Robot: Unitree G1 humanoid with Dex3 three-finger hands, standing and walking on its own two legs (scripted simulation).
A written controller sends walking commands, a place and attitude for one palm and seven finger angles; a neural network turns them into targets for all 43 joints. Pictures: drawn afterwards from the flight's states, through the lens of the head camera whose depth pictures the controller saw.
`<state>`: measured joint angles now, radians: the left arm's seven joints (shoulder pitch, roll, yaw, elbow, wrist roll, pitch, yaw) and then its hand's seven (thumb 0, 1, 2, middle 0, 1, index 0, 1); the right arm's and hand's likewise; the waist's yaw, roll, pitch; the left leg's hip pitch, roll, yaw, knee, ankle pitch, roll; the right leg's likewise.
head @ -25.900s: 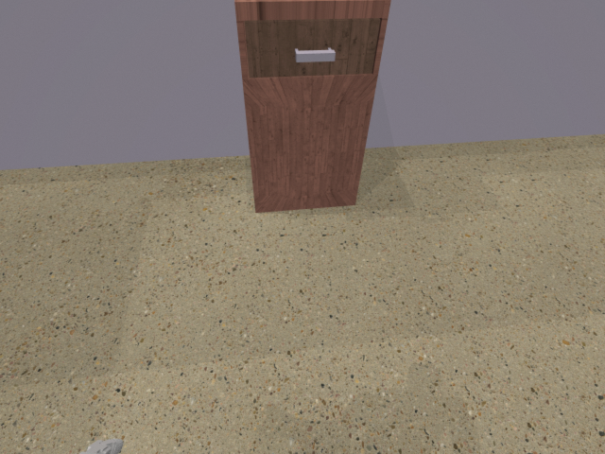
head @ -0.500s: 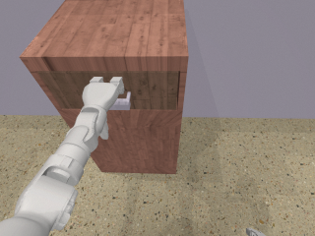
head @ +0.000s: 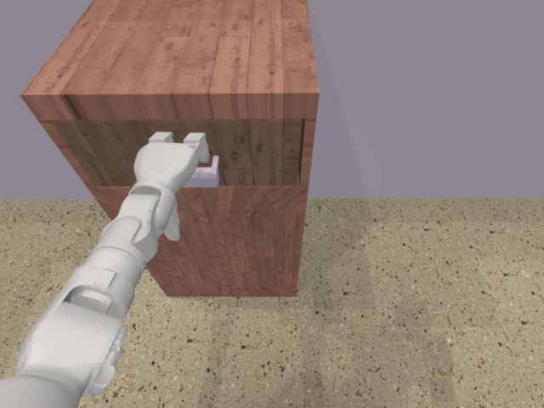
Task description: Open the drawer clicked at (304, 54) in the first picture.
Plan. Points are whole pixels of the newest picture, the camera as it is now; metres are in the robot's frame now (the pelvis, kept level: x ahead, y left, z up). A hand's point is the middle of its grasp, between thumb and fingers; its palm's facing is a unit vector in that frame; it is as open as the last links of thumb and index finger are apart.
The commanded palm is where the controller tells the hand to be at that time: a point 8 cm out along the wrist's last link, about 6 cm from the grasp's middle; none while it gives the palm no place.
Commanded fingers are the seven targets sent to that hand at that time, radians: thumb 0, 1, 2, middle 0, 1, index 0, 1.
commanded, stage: re-aim the fingers above the handle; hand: left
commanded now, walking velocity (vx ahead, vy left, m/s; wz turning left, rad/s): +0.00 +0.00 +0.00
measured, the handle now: (185, 168) +0.54 +0.16 +0.00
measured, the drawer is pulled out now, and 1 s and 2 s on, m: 0.00 0.00 0.00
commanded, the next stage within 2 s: lower the fingers behind the handle in 1.16 s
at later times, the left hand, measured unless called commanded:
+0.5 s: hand (189, 184) +0.46 +0.13 +0.05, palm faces -0.01 -0.07 -1.00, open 13.8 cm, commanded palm +0.44 +0.18 +0.12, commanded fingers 0.00 -0.50 0.30 -0.30 -1.20 -0.30 -1.20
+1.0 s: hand (197, 176) +0.46 +0.12 +0.07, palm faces +0.11 -0.10 -0.99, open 13.8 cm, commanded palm +0.44 +0.18 +0.12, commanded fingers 0.00 -0.50 0.30 -0.30 -1.20 -0.30 -1.20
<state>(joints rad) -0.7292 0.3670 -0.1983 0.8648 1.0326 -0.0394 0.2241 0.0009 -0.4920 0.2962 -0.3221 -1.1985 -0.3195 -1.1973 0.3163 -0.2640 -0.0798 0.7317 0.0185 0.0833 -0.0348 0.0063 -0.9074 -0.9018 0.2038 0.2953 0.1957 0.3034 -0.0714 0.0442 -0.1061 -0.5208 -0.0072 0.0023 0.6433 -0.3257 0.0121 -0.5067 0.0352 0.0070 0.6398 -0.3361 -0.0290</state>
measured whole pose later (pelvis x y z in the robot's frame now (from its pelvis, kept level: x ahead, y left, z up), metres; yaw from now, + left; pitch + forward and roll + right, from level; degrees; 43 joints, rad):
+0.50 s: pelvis +0.00 +0.01 +0.00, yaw +0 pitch +13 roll +0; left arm -0.73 0.34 -0.22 0.79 1.05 -0.10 0.22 0.00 -0.49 0.30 -0.33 -1.20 -0.32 -1.20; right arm 0.28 -0.24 -0.07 0.70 0.00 0.08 -0.03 0.00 -0.91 -0.90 0.21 0.30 0.20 0.30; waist -0.06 0.04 -0.10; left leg -0.55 -0.02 0.00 0.69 -0.35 0.02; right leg -0.53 0.02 0.00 0.67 -0.36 -0.02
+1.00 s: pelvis +0.00 +0.00 -0.01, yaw +0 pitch +12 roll +0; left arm -0.72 0.34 -0.19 0.75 1.07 -0.11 0.31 0.00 -0.49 0.30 -0.33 -1.20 -0.32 -1.20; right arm 0.23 -0.25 -0.06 0.70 0.01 0.09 -0.05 0.00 -0.91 -0.90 0.20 0.30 0.20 0.30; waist -0.07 0.03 -0.10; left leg -0.57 -0.01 0.01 0.70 -0.35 0.01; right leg -0.56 0.03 0.01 0.71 -0.37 -0.03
